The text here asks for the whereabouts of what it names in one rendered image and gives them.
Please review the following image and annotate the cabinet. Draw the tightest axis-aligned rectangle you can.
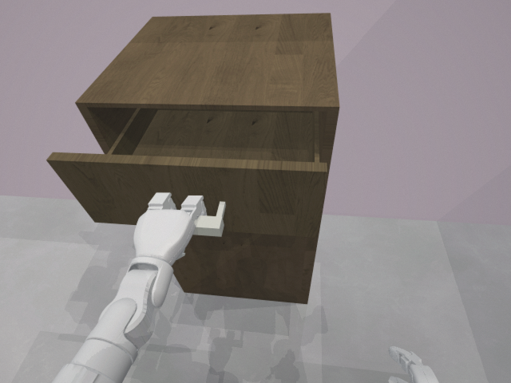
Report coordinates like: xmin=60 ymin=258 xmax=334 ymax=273
xmin=75 ymin=13 xmax=339 ymax=304

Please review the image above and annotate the left robot hand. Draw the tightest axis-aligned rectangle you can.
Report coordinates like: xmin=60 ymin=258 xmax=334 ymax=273
xmin=133 ymin=192 xmax=207 ymax=266

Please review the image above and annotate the drawer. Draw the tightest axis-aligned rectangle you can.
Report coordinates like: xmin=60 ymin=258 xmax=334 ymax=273
xmin=46 ymin=108 xmax=327 ymax=238

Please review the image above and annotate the left robot forearm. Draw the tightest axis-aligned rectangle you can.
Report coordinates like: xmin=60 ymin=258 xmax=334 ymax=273
xmin=52 ymin=256 xmax=173 ymax=383

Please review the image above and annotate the handle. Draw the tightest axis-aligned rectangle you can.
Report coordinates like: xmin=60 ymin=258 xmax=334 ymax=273
xmin=193 ymin=202 xmax=226 ymax=237

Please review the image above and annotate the right robot hand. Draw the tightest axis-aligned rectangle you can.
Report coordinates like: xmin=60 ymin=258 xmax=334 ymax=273
xmin=388 ymin=346 xmax=439 ymax=383

